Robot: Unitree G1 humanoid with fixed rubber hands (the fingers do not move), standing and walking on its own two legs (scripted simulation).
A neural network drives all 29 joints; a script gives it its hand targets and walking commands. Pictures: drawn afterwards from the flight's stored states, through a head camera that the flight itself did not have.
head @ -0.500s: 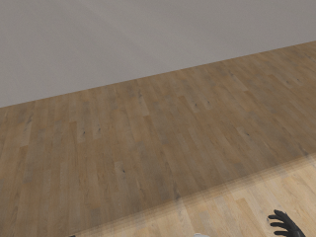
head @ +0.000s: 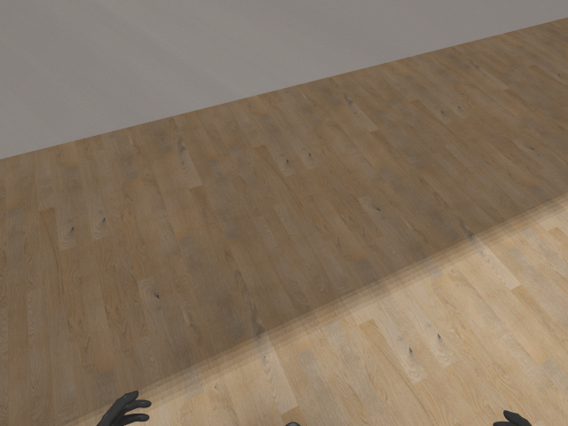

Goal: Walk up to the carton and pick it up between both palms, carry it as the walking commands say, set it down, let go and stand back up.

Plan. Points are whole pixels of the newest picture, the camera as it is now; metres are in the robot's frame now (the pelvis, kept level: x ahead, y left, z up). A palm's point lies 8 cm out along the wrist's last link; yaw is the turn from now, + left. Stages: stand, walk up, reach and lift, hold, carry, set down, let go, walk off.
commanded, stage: walk up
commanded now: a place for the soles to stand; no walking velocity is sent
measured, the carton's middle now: out of the picture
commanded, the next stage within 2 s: none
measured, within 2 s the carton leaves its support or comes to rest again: neither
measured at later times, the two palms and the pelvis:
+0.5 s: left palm (168, 395) +0.19 +0.18 -0.10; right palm out of the picture +0.06 -0.40 -0.08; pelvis +0.02 -0.05 +0.00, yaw -13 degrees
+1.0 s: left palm (245, 341) +0.27 +0.08 -0.11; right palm out of the picture +0.01 -0.47 -0.05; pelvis +0.06 -0.12 +0.01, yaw -24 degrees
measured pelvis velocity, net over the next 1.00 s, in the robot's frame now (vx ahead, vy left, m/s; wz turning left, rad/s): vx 0.06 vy -0.12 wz -0.42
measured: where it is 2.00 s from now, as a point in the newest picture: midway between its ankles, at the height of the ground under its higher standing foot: outside the picture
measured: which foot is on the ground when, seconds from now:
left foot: down 0.00-0.58, up 0.60-0.84, down 0.86-1.00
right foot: down 0.00-0.00, up 0.02-0.50, down 0.52-0.88, up 0.90-1.00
